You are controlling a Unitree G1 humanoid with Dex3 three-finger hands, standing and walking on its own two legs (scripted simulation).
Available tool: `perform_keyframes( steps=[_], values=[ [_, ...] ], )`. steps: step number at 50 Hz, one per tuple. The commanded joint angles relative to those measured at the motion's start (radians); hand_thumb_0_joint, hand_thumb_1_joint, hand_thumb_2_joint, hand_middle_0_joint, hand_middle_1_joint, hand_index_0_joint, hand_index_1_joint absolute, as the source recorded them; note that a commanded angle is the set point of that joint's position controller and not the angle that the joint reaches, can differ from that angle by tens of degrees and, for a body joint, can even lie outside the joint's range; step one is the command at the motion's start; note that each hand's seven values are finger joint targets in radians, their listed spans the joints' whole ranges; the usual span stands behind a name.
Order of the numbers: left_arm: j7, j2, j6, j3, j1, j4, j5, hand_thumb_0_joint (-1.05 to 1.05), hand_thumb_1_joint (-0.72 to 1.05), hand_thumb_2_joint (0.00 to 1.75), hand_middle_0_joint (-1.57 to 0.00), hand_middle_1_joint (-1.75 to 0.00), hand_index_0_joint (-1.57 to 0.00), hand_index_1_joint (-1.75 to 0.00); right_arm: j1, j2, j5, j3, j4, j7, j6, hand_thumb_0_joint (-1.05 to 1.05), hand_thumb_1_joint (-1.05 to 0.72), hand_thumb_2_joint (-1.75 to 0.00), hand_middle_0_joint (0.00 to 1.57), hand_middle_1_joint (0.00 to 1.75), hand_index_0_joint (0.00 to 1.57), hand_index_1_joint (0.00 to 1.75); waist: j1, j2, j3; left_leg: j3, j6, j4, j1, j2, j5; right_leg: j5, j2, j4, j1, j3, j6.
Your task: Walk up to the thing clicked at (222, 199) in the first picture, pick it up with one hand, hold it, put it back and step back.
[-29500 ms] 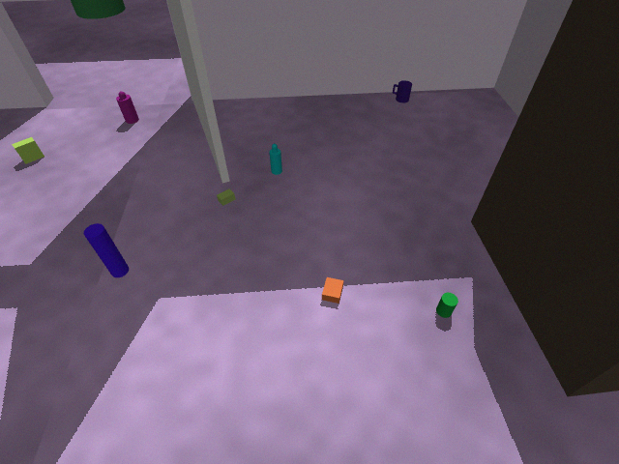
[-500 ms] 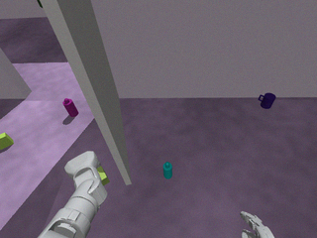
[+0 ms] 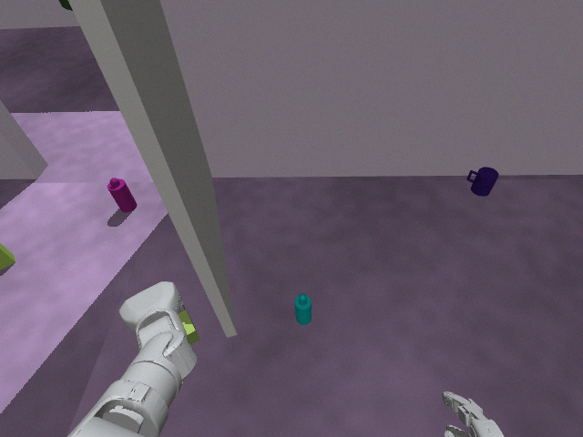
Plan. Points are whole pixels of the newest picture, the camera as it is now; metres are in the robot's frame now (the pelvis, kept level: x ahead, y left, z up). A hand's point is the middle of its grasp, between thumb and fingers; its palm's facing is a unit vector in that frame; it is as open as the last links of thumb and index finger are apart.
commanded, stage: crouch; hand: left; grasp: from above
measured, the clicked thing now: (173, 335) +0.31 +0.23 -0.11
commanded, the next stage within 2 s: lower in 1.80 s
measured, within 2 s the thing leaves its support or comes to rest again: neither
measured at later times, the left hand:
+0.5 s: hand (195, 349) +0.36 +0.25 -0.29, palm faces -0.31 -0.22 -0.93, open 7.5 cm
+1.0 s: hand (213, 363) +0.40 +0.26 -0.48, palm faces -0.32 -0.23 -0.92, open 7.2 cm
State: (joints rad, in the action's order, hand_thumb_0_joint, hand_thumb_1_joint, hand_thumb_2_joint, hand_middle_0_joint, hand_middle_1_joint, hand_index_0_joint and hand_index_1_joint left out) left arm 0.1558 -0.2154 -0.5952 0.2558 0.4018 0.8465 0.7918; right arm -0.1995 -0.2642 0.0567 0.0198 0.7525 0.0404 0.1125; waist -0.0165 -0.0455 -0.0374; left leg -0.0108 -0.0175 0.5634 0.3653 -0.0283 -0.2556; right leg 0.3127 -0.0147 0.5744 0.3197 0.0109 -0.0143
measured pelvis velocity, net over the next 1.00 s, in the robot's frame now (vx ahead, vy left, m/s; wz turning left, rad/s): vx -0.08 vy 0.01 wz -0.10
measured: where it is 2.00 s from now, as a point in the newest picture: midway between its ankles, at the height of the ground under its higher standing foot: outside the picture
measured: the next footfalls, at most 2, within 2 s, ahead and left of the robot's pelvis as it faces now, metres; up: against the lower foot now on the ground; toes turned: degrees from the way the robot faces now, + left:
none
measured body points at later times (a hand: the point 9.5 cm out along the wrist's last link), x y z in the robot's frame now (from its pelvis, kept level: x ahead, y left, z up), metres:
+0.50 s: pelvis -0.05 +0.01 -0.17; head +0.11 +0.02 +0.25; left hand +0.37 +0.25 -0.23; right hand -0.01 -0.27 -0.29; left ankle +0.02 +0.13 -0.73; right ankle -0.01 -0.13 -0.73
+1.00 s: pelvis -0.08 +0.01 -0.34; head +0.14 +0.03 +0.05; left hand +0.41 +0.26 -0.43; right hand -0.05 -0.26 -0.46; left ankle +0.02 +0.13 -0.73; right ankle -0.01 -0.13 -0.73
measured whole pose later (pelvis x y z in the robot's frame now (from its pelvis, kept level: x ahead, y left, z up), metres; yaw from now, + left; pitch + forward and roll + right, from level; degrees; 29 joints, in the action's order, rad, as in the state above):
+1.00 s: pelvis -0.08 +0.01 -0.34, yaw -6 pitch +37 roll -6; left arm 0.47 -0.56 -0.21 -0.16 1.00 1.48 0.95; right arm -0.15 -0.24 -0.11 0.02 0.85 0.14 0.19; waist -0.20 -0.04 -0.15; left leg 0.11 -0.01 2.08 2.10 -0.06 -0.63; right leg 0.70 0.05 2.05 2.00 -0.04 -0.03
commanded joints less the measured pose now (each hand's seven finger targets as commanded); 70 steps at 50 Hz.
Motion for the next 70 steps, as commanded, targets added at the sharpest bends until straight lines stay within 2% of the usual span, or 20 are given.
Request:
perform_keyframes(
  steps=[1, 5, 11, 16, 19, 22, 24, 26, 29, 31, 33, 36, 42, 44, 45, 51, 58, 61, 63, 70],
  values=[
    [0.079, -0.153, 0.061, -0.056, 0.341, -0.052, 0.050, 0.00, 0.74, 0.16, -0.98, -0.44, -1.07, -0.35, -0.002, -0.127, -0.007, -0.057, -0.104, -0.005, 0.053, 0.00, -0.86, -0.88, 0.20, 0.30, 0.20, 0.30, -0.024, 0.093, -0.184, -0.030, 0.031, -0.013, -0.063, 0.038, 0.138, -0.193, 0.032, -0.061, 0.029, -0.010, 0.014],
    [0.153, -0.153, 0.123, -0.085, 0.423, 0.049, 0.070, 0.00, 0.76, 0.16, -0.99, -0.47, -1.08, -0.38, -0.051, -0.128, -0.017, -0.067, -0.079, 0.002, 0.048, 0.00, -0.86, -0.89, 0.20, 0.30, 0.20, 0.30, -0.054, 0.087, -0.202, -0.036, 0.023, 0.099, 0.051, 0.033, 0.110, -0.167, 0.034, 0.040, 0.147, -0.002, 0.019],
    [0.300, -0.170, 0.210, -0.170, 0.548, 0.234, 0.113, 0.00, 0.79, 0.23, -1.05, -0.46, -1.13, -0.38, -0.093, -0.134, -0.061, -0.087, -0.055, 0.026, 0.053, 0.00, -0.87, -0.89, 0.20, 0.30, 0.20, 0.30, -0.076, 0.020, -0.379, -0.032, 0.004, 0.414, 0.339, 0.020, 0.079, -0.133, 0.041, 0.368, 0.453, -0.012, 0.035],
    [0.404, -0.294, 0.224, -0.261, 0.692, 0.327, 0.095, 0.00, 0.75, 0.37, -1.10, -0.42, -1.13, -0.39, -0.111, -0.152, -0.086, -0.083, -0.034, 0.042, 0.056, 0.00, -0.87, -0.89, 0.20, 0.30, 0.20, 0.30, -0.090, -0.043, -0.570, -0.013, 0.011, 0.624, 0.543, 0.007, 0.017, -0.071, 0.048, 0.549, 0.669, -0.028, 0.043],
    [0.423, -0.298, 0.216, -0.277, 0.743, 0.388, 0.064, 0.00, 0.71, 0.46, -1.09, -0.44, -1.11, -0.42, -0.105, -0.160, -0.097, -0.084, -0.020, 0.044, 0.067, 0.00, -0.87, -0.89, 0.20, 0.30, 0.20, 0.30, -0.106, -0.090, -0.635, 0.006, 0.007, 0.700, 0.627, 0.002, -0.037, -0.005, 0.060, 0.648, 0.800, -0.052, 0.055],
    [0.414, -0.340, 0.219, -0.314, 0.724, 0.432, 0.038, 0.00, 0.76, 0.41, -1.12, -0.42, -1.14, -0.39, -0.113, -0.170, -0.106, -0.092, -0.004, 0.054, 0.075, 0.00, -0.87, -0.89, 0.20, 0.30, 0.20, 0.30, -0.105, -0.075, -0.703, 0.012, 0.013, 0.779, 0.730, -0.001, -0.045, 0.000, 0.069, 0.725, 0.837, -0.067, 0.053],
    [0.392, -0.339, 0.231, -0.313, 0.762, 0.405, 0.032, 0.00, 0.77, 0.39, -1.12, -0.41, -1.15, -0.39, -0.116, -0.160, -0.112, -0.094, 0.016, 0.056, 0.079, 0.00, -0.87, -0.89, 0.20, 0.30, 0.20, 0.30, -0.126, -0.104, -0.739, 0.011, 0.018, 0.840, 0.769, -0.004, -0.042, -0.013, 0.068, 0.772, 0.873, -0.068, 0.050],
    [0.363, -0.359, 0.254, -0.310, 0.768, 0.403, 0.052, 0.00, 0.75, 0.37, -1.10, -0.43, -1.14, -0.39, -0.129, -0.156, -0.115, -0.100, 0.025, 0.054, 0.081, 0.00, -0.88, -0.89, 0.20, 0.30, 0.20, 0.30, -0.144, -0.089, -0.733, 0.015, 0.022, 0.877, 0.845, -0.006, -0.107, 0.037, 0.072, 0.804, 0.914, -0.076, 0.050],
    [0.336, -0.453, 0.296, -0.344, 0.791, 0.400, 0.085, 0.00, 0.73, 0.25, -1.08, -0.37, -1.13, -0.32, -0.139, -0.151, -0.122, -0.098, 0.037, 0.051, 0.077, 0.00, -0.88, -0.89, 0.20, 0.30, 0.20, 0.30, -0.139, -0.099, -0.742, 0.023, 0.029, 0.948, 0.918, -0.011, -0.167, 0.107, 0.074, 0.870, 0.996, -0.081, 0.054],
    [0.329, -0.434, 0.323, -0.339, 0.791, 0.408, 0.103, 0.00, 0.72, 0.20, -1.07, -0.35, -1.12, -0.29, -0.144, -0.144, -0.127, -0.095, 0.036, 0.052, 0.076, 0.00, -0.88, -0.89, 0.20, 0.30, 0.20, 0.30, -0.158, -0.104, -0.729, 0.033, 0.030, 0.998, 0.965, -0.014, -0.190, 0.131, 0.071, 0.920, 1.071, -0.088, 0.054],
    [0.337, -0.491, 0.347, -0.361, 0.830, 0.412, 0.125, 0.00, 0.71, 0.13, -1.05, -0.30, -1.11, -0.24, -0.131, -0.151, -0.130, -0.085, 0.031, 0.052, 0.079, 0.00, -0.88, -0.89, 0.20, 0.30, 0.20, 0.30, -0.154, -0.119, -0.744, 0.038, 0.031, 1.040, 1.003, -0.014, -0.224, 0.175, 0.075, 0.964, 1.146, -0.091, 0.055],
    [0.351, -0.499, 0.370, -0.366, 0.875, 0.439, 0.140, 0.00, 0.68, 0.09, -1.02, -0.29, -1.09, -0.23, -0.132, -0.165, -0.139, -0.077, 0.046, 0.056, 0.086, 0.00, -0.87, -0.89, 0.20, 0.30, 0.20, 0.30, -0.171, -0.152, -0.738, 0.057, 0.024, 1.093, 1.044, -0.019, -0.272, 0.222, 0.072, 1.036, 1.261, -0.105, 0.058],
    [0.366, -0.542, 0.391, -0.386, 0.947, 0.468, 0.162, 0.00, 0.71, 0.11, -1.06, -0.28, -1.12, -0.23, -0.151, -0.178, -0.155, -0.062, 0.074, 0.074, 0.098, 0.00, -0.88, -0.89, 0.20, 0.30, 0.20, 0.30, -0.193, -0.208, -0.779, 0.058, 0.021, 1.212, 1.097, -0.021, -0.245, 0.183, 0.072, 1.151, 1.361, -0.119, 0.055],
    [0.368, -0.590, 0.389, -0.410, 0.950, 0.464, 0.172, 0.00, 0.74, 0.12, -1.10, -0.26, -1.15, -0.21, -0.146, -0.194, -0.157, -0.063, 0.078, 0.079, 0.098, 0.00, -0.88, -0.89, 0.20, 0.30, 0.20, 0.30, -0.173, -0.235, -0.804, 0.063, 0.017, 1.238, 1.093, -0.022, -0.241, 0.186, 0.069, 1.189, 1.400, -0.124, 0.058],
    [0.364, -0.563, 0.386, -0.397, 0.951, 0.480, 0.172, 0.00, 0.75, 0.12, -1.11, -0.25, -1.16, -0.20, -0.149, -0.187, -0.161, -0.062, 0.078, 0.084, 0.097, 0.00, -0.88, -0.89, 0.20, 0.30, 0.20, 0.30, -0.185, -0.239, -0.798, 0.062, 0.017, 1.254, 1.099, -0.022, -0.230, 0.173, 0.072, 1.204, 1.404, -0.127, 0.059],
    [0.336, -0.619, 0.385, -0.418, 0.977, 0.470, 0.174, 0.00, 0.79, 0.09, -1.14, -0.23, -1.19, -0.18, -0.148, -0.198, -0.171, -0.062, 0.074, 0.106, 0.097, 0.00, -0.88, -0.89, 0.20, 0.30, 0.20, 0.30, -0.182, -0.256, -0.812, 0.058, 0.020, 1.340, 1.167, -0.021, -0.205, 0.152, 0.079, 1.288, 1.443, -0.131, 0.058],
    [0.301, -0.697, 0.418, -0.440, 0.991, 0.487, 0.183, 0.00, 0.77, 0.05, -1.13, -0.20, -1.18, -0.15, -0.164, -0.206, -0.183, -0.056, 0.076, 0.123, 0.095, 0.00, -0.89, -0.89, 0.20, 0.30, 0.20, 0.30, -0.193, -0.214, -0.772, 0.038, 0.032, 1.445, 1.287, -0.018, -0.213, 0.155, 0.090, 1.349, 1.451, -0.124, 0.048],
    [0.296, -0.694, 0.434, -0.435, 0.996, 0.516, 0.195, 0.00, 0.76, 0.02, -1.12, -0.17, -1.17, -0.12, -0.163, -0.210, -0.186, -0.051, 0.075, 0.127, 0.091, 0.00, -0.89, -0.89, 0.20, 0.30, 0.20, 0.30, -0.209, -0.184, -0.734, 0.038, 0.038, 1.481, 1.342, -0.017, -0.251, 0.193, 0.093, 1.367, 1.487, -0.126, 0.046],
    [0.302, -0.725, 0.449, -0.450, 1.007, 0.511, 0.192, 0.00, 0.75, 0.04, -1.11, -0.19, -1.16, -0.14, -0.165, -0.210, -0.189, -0.043, 0.079, 0.130, 0.090, 0.00, -0.88, -0.89, 0.20, 0.30, 0.20, 0.30, -0.191, -0.193, -0.752, 0.033, 0.036, 1.501, 1.367, -0.018, -0.234, 0.174, 0.099, 1.387, 1.473, -0.126, 0.045],
    [0.293, -0.760, 0.468, -0.443, 1.022, 0.563, 0.210, 0.00, 0.76, 0.06, -1.12, -0.21, -1.17, -0.15, -0.175, -0.226, -0.201, -0.019, 0.074, 0.137, 0.085, 0.00, -0.89, -0.89, 0.20, 0.30, 0.20, 0.30, -0.221, -0.202, -0.709, 0.046, 0.037, 1.557, 1.401, -0.022, -0.239, 0.179, 0.106, 1.444, 1.507, -0.146, 0.045]
  ],
)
